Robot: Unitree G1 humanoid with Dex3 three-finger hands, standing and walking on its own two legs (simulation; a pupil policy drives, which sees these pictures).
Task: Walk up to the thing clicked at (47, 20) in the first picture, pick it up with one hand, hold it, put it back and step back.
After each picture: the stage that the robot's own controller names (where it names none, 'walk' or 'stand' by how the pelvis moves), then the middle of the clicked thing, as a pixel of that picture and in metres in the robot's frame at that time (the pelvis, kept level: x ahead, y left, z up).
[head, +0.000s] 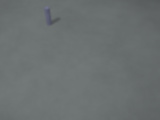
stand; (48, 16) +1.86 +0.42 -0.66
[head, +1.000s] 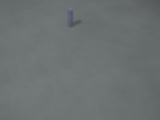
walk; (70, 17) +1.76 +0.13 -0.63
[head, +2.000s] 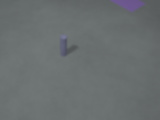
walk; (63, 46) +1.20 +0.12 -0.64
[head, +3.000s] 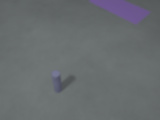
walk; (57, 82) +0.77 +0.18 -0.64
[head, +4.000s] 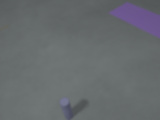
walk; (66, 109) +0.56 +0.20 -0.64
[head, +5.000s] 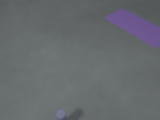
stand; out of the picture +0.47 +0.14 -0.65
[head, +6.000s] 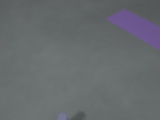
stand; out of the picture +0.46 +0.14 -0.66
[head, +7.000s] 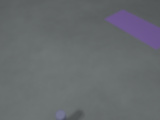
stand; out of the picture +0.48 +0.15 -0.66
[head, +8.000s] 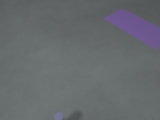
stand; out of the picture +0.46 +0.16 -0.66
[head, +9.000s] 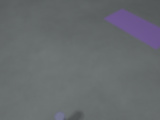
go down; out of the picture +0.46 +0.16 -0.66
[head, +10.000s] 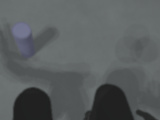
go down; (25, 42) +0.53 +0.20 -0.30
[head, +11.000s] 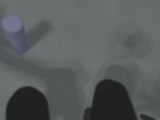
approach; (17, 37) +0.53 +0.21 -0.26
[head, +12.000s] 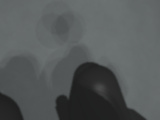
close in; out of the picture +0.52 +0.27 -0.17
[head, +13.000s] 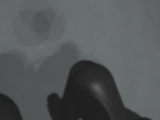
close; out of the picture +0.51 +0.29 -0.17
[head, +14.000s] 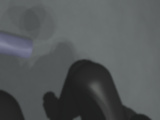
lift; out of the picture +0.47 +0.11 -0.25
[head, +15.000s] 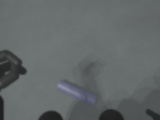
hold; (76, 92) +0.44 +0.01 -0.53
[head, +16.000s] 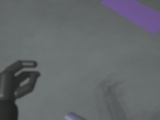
hold; out of the picture +0.40 -0.01 -0.69
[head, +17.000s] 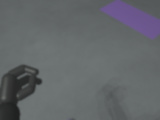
hold; out of the picture +0.39 -0.01 -0.70
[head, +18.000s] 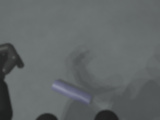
crouch; (71, 92) +0.42 +0.01 -0.54
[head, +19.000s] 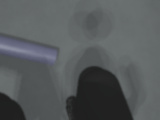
lower; (24, 50) +0.47 +0.07 -0.28
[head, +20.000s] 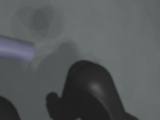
lower; out of the picture +0.46 +0.11 -0.26
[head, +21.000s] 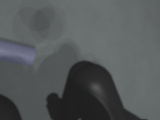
lower; out of the picture +0.45 +0.11 -0.26
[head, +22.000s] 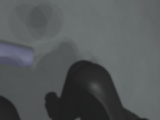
lower; out of the picture +0.44 +0.11 -0.26
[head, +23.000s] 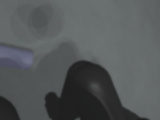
lower; out of the picture +0.43 +0.11 -0.27
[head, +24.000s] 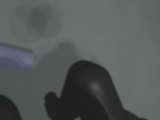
open; out of the picture +0.43 +0.11 -0.27
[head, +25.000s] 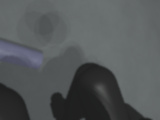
stand; (5, 51) +0.44 +0.11 -0.27
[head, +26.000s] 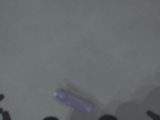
stand; (72, 101) +0.39 +0.02 -0.57
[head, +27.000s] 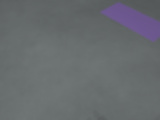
stand; out of the picture +0.36 +0.01 -0.69
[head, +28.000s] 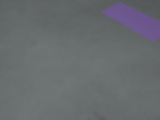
stand; out of the picture +0.37 +0.00 -0.69
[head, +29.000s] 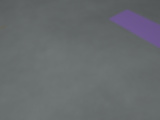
stand; out of the picture +0.38 -0.01 -0.74
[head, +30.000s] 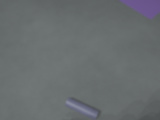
walk; (81, 108) +0.45 -0.03 -0.72
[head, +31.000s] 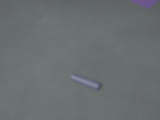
walk; (85, 81) +0.74 +0.02 -0.72
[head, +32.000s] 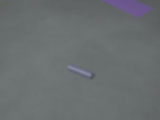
stand; (80, 71) +1.00 +0.01 -0.73
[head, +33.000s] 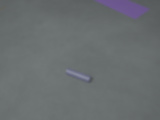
stand; (78, 75) +0.98 +0.03 -0.75
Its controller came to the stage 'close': yes
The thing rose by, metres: 0.00
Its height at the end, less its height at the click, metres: -0.09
